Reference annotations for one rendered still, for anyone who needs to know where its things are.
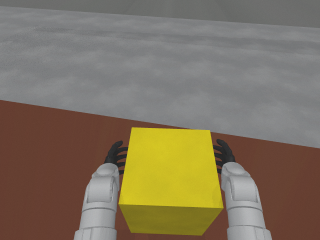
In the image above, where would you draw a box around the left robot forearm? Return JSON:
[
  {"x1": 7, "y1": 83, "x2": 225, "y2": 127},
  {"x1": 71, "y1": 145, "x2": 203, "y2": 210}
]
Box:
[{"x1": 73, "y1": 163, "x2": 120, "y2": 240}]

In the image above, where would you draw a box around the left robot hand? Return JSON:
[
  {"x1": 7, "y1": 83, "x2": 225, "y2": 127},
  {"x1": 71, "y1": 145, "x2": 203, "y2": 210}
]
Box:
[{"x1": 104, "y1": 140, "x2": 129, "y2": 175}]

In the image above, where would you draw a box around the right robot forearm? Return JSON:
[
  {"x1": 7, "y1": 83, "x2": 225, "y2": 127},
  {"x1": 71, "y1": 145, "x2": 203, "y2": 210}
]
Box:
[{"x1": 221, "y1": 162, "x2": 272, "y2": 240}]

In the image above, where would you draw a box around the carton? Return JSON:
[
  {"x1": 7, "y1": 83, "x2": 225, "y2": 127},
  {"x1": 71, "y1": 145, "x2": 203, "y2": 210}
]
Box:
[{"x1": 118, "y1": 127, "x2": 224, "y2": 236}]

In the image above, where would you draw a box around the right robot hand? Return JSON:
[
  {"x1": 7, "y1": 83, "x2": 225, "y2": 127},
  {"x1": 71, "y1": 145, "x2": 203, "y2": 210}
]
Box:
[{"x1": 212, "y1": 139, "x2": 236, "y2": 174}]

